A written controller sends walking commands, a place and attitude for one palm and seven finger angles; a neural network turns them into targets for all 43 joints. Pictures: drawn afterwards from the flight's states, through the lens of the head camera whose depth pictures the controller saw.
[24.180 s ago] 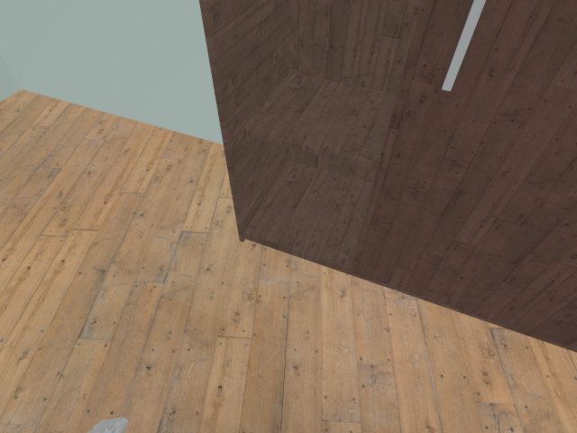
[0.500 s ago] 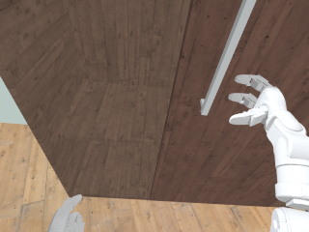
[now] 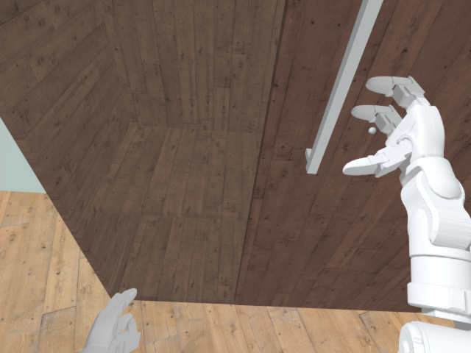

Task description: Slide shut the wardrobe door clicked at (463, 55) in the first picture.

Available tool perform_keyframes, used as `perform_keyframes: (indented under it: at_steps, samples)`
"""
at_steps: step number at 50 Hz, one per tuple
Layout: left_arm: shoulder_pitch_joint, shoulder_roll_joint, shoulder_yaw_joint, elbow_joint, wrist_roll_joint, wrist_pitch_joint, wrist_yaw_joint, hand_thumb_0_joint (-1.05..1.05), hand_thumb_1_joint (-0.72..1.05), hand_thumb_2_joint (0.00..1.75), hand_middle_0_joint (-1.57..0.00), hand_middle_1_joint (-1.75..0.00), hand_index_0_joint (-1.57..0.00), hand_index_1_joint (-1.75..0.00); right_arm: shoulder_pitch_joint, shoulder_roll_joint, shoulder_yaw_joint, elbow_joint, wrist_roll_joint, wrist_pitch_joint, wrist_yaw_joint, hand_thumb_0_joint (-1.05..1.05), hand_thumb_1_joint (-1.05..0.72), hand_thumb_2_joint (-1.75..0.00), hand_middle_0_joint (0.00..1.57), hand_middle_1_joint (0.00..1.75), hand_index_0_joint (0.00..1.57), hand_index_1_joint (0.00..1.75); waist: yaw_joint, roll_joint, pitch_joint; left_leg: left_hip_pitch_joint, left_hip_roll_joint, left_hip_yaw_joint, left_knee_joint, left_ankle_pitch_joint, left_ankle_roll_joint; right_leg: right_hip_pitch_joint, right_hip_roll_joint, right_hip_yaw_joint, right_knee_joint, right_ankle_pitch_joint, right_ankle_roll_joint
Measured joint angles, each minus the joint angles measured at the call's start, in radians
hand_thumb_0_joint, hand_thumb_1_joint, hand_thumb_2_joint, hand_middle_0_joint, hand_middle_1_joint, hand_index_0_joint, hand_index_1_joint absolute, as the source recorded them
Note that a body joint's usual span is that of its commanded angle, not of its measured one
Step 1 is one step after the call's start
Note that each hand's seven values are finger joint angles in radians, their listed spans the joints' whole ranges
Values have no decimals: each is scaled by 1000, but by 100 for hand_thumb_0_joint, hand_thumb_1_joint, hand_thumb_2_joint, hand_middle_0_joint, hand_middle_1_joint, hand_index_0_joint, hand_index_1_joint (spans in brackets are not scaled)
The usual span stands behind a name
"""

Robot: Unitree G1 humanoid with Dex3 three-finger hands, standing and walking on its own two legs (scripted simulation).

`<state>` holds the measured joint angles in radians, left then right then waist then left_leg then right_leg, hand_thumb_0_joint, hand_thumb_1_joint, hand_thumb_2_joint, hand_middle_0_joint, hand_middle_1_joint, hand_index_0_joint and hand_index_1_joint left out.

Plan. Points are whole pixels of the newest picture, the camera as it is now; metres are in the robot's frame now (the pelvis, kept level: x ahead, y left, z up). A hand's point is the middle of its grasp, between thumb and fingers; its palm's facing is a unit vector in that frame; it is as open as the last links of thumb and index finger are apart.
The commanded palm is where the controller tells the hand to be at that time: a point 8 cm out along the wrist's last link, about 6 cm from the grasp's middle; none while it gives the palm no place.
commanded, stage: feel for the door with the fingertips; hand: right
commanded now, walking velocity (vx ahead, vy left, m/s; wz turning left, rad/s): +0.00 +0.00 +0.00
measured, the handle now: (334, 92) +0.45 -0.12 +0.26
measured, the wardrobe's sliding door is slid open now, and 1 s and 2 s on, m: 0.48 0.48 0.48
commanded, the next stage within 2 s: slide the fingers in behind the handle in 0.84 s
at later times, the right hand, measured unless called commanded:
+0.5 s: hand (352, 115) +0.39 -0.13 +0.26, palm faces +0.01 +1.00 -0.03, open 14.0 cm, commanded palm +0.37 -0.19 +0.23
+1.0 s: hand (353, 125) +0.41 -0.15 +0.23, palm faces +0.01 +1.00 -0.01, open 13.5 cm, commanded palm +0.39 -0.20 +0.23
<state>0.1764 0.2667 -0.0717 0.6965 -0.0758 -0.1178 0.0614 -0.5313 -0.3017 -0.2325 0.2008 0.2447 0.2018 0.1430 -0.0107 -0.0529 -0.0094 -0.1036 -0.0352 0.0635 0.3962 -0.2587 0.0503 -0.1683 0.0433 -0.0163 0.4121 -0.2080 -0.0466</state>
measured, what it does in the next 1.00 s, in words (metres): stands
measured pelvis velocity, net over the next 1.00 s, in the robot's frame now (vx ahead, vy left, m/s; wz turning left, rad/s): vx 0.00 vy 0.01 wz -0.01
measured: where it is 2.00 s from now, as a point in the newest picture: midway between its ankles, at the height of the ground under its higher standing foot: outside the picture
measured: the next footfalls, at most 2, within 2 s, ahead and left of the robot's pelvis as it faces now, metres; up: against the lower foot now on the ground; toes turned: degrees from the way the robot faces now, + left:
none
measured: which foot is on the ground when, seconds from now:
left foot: down 0.00-1.00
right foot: down 0.00-1.00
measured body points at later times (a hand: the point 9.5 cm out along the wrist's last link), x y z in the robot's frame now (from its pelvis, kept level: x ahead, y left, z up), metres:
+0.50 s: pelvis +0.01 +0.00 +0.00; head -0.02 +0.02 +0.45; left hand +0.17 +0.23 -0.09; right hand +0.39 -0.19 +0.26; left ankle -0.03 +0.08 -0.74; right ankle +0.01 -0.09 -0.74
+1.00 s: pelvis +0.00 +0.01 +0.00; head -0.02 +0.03 +0.45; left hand +0.16 +0.24 -0.11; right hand +0.40 -0.20 +0.23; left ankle -0.03 +0.08 -0.74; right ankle +0.01 -0.09 -0.74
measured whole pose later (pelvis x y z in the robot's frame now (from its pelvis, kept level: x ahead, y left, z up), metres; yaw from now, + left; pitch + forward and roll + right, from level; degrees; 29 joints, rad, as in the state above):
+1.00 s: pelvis +0.00 +0.01 +0.00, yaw +0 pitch -2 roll +0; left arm 0.18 0.26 -0.06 0.73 -0.09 -0.06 0.07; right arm -0.69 -0.31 -0.19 0.46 0.22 0.31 0.11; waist 0.00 -0.06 -0.02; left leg -0.08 -0.05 0.07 0.37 -0.25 0.06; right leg -0.16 0.04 -0.01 0.41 -0.21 -0.04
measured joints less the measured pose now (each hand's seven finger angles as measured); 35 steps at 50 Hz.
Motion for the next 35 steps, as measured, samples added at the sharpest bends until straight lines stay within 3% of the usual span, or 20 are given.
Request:
perform_keyframes:
  at_steps: [2, 5, 9, 15, 18, 22, 25, 31, 35]
  samples:
    - [-1, -10, -6, 14, -4, 14, 2, 1, 91, 90, -20, -30, -20, -30, -65, -30, -20, 56, -10, 12, -12, -1, 50, -30, 30, 120, 30, 120, 5, 3, -16, 10, -3, -2, -6, -1, 1, 8, -3, -1, 1, -6, 1]
    - [1, -10, -13, 15, -20, 47, 7, 1, 91, 90, -20, -30, -20, -30, -169, -97, -21, 215, -22, 107, -5, -1, 50, -30, 30, 120, 30, 120, 13, -4, -37, 8, -7, 0, -13, 1, 2, 0, -6, 1, 4, -9, 2]
    - [26, 12, -1, -4, -34, 70, 4, 1, 91, 90, -20, -30, -20, -30, -199, -121, -18, 276, -1, 175, 42, -1, 50, -30, 36, 125, 30, 120, 7, -24, -48, -12, -4, 7, -15, 5, 0, -25, -3, 7, 7, -5, -2]
    - [32, 23, 19, -5, -28, 59, -7, 1, 91, 90, -20, -30, -20, -30, -63, -14, 41, 176, 10, 146, 29, -1, 50, -31, 34, 124, 29, 120, -1, -28, -24, -26, 3, 7, 2, -1, -4, -33, 3, 7, 13, -4, -7]
    - [18, 8, 17, -3, -13, 37, -11, 1, 91, 90, -20, -30, -20, -30, -6, 42, 59, 70, -7, 101, -21, -1, 50, -30, 32, 123, 29, 120, 3, -10, -1, -17, 2, 0, 5, -2, -3, -18, 2, 0, 7, -4, -5]
    - [5, -13, 12, 3, 5, 16, -17, 1, 91, 90, -20, -30, -20, -30, -7, 58, 62, -3, -35, 45, -87, -1, 50, -30, 31, 121, 30, 120, 11, 0, -9, 1, -1, -12, 0, -4, -1, 6, -1, -10, -3, -7, 0]
    - [-4, -20, 5, 7, 1, 36, -17, 1, 91, 90, -20, -30, -20, -30, -61, 39, 47, 27, -39, 75, -101, -1, 50, -30, 31, 121, 30, 120, 12, -6, -27, 20, -5, -16, -12, -3, 0, 23, -5, -13, -7, -11, 0]
    - [-17, -10, -4, -3, -18, 91, -12, 1, 91, 90, -20, -30, -20, -30, -132, 13, 34, 146, -17, 208, -65, -1, 50, -30, 32, 122, 30, 120, 5, -20, -44, 15, -7, -7, -20, 2, 2, 11, -6, -4, -7, -7, 1]
    - [-24, -6, 0, -15, -16, 93, -8, 1, 91, 90, -20, -30, -20, -30, -106, 18, 42, 160, -24, 209, -70, -1, 50, -30, 31, 122, 30, 120, 2, -17, -20, 3, -7, -2, -17, 7, 4, -1, -7, 0, -6, 0, 2]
